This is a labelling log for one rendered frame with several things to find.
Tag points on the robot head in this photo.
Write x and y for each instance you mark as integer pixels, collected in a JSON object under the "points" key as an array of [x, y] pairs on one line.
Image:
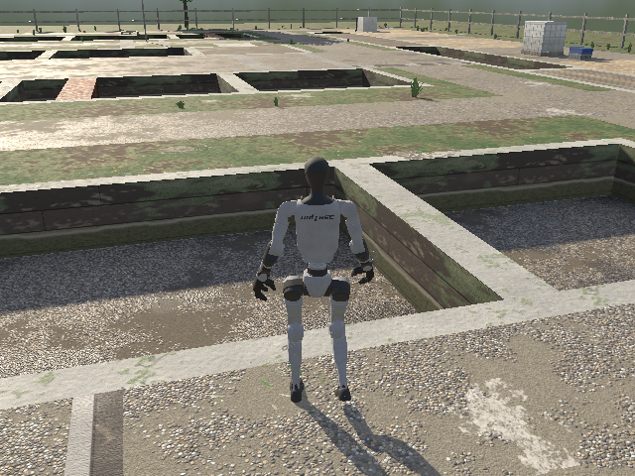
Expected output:
{"points": [[316, 170]]}

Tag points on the robot right forearm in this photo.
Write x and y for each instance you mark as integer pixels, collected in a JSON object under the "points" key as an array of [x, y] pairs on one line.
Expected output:
{"points": [[364, 258]]}

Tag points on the robot left thigh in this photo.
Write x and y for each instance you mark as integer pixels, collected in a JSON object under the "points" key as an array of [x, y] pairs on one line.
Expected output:
{"points": [[293, 291]]}

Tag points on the right robot hand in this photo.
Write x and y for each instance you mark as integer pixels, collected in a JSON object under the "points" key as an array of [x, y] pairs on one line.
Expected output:
{"points": [[369, 275]]}

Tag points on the left robot hand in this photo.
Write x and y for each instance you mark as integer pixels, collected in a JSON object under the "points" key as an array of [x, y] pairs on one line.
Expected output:
{"points": [[258, 286]]}

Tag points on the robot right upper arm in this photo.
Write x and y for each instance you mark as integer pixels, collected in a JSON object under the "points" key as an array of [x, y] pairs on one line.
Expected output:
{"points": [[348, 209]]}

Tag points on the robot left forearm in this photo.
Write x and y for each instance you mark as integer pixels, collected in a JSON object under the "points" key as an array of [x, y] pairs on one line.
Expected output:
{"points": [[267, 265]]}

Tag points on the robot left upper arm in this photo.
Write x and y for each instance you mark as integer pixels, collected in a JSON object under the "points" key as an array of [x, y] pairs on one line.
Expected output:
{"points": [[286, 209]]}

